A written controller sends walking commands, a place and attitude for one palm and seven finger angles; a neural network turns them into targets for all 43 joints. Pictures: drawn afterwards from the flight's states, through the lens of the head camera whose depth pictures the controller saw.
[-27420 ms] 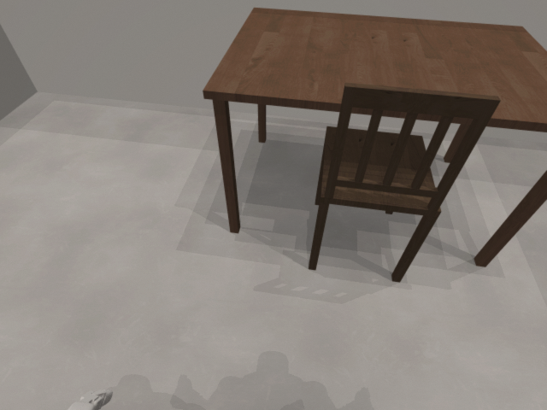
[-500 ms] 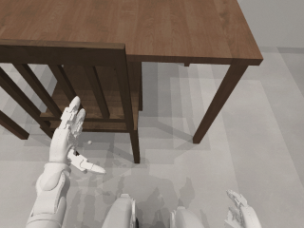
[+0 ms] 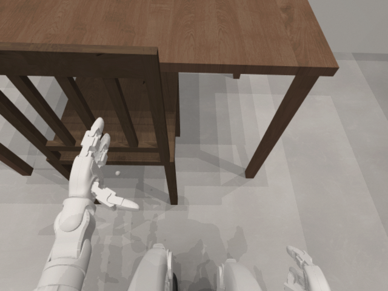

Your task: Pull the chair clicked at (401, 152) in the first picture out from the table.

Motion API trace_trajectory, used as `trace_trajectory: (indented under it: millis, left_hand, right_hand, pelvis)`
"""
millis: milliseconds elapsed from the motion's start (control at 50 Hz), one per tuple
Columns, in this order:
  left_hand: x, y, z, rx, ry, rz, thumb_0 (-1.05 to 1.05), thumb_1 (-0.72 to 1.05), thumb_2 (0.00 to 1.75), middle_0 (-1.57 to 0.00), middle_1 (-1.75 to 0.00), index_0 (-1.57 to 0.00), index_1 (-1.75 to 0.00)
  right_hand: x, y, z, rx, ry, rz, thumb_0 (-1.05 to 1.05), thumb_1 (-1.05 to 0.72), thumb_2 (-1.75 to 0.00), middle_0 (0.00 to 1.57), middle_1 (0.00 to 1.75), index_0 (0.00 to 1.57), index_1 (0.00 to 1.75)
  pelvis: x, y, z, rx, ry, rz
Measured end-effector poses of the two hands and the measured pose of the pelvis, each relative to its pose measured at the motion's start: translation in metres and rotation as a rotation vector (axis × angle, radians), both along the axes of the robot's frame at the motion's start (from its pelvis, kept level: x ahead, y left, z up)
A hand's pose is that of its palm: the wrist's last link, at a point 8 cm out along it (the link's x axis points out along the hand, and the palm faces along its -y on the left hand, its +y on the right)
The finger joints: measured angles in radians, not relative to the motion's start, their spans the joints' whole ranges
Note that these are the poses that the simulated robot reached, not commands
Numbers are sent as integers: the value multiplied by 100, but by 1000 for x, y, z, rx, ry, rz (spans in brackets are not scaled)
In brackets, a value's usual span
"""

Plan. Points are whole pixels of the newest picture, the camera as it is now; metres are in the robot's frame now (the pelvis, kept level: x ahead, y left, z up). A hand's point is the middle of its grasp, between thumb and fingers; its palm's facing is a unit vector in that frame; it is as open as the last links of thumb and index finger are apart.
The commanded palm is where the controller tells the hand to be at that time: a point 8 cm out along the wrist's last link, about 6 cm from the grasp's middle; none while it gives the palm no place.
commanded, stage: aim the fingers beside a spindle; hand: left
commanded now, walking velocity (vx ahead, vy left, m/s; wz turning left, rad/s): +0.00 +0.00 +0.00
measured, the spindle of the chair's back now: (86, 115) +0.48 +0.27 +0.01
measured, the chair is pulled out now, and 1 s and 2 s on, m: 0.00 0.00 0.00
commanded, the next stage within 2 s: none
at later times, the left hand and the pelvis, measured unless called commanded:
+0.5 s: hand (109, 174) +0.33 +0.18 +0.04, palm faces +0.03 -1.00 -0.04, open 17.0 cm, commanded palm +0.31 +0.22 +0.03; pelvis +0.00 +0.01 +0.00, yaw +0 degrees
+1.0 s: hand (121, 176) +0.34 +0.17 +0.01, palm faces -0.02 -1.00 +0.00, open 17.0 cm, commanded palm +0.32 +0.21 +0.03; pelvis +0.00 +0.00 +0.00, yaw +0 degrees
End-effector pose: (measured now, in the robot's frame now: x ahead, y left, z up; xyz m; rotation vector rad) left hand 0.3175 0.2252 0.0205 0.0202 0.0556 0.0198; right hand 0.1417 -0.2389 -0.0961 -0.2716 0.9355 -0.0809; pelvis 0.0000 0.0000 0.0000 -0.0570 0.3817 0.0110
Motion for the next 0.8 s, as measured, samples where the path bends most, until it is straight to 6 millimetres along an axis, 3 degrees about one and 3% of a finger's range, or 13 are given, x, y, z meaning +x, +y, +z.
trace_trajectory:
  millis: [100, 200, 380, 540, 700, 800]
  left_hand:
    - [-5, 7, 5, 1, -34, 15, -1, -50, 30, -6, -8, -6, -8]
    - [-7, -1, 17, -5, -72, -32, -1, -50, 30, -5, -8, -6, -8]
    - [-10, -3, -5, -23, -2, -10, -1, -50, 30, -6, -8, -6, -8]
    - [-13, 5, 24, 17, -102, -8, -1, -50, 30, -5, -8, -6, -8]
    - [-2, -17, -13, -35, 30, -57, -1, -50, 30, -5, -8, -6, -8]
    - [0, -8, 14, 14, -85, -6, -1, -50, 30, -6, -8, -6, -8]
  right_hand:
    - [1, 2, 1, -8, 2, 5, 1, -91, -90, 20, 30, 20, 30]
    - [5, 6, 3, -8, -6, 12, 1, -91, -90, 20, 30, 20, 30]
    - [11, 10, 8, -12, -32, 16, 1, -91, -90, 20, 30, 20, 30]
    - [10, 16, 6, 4, -21, 34, 1, -91, -90, 20, 30, 20, 30]
    - [5, 13, 4, -7, -16, 19, 1, -91, -90, 20, 30, 20, 30]
    - [0, 8, 3, -6, -5, 4, 1, -91, -90, 20, 30, 20, 30]
  pelvis:
    - [0, 3, 0, -7, -3, 5]
    - [1, 6, 3, -10, -9, 10]
    - [-2, 8, 0, -11, -6, 5]
    - [-2, 10, 3, -17, -19, 14]
    - [-5, 8, -2, -16, 0, 10]
    - [-3, 7, 0, -10, -5, 0]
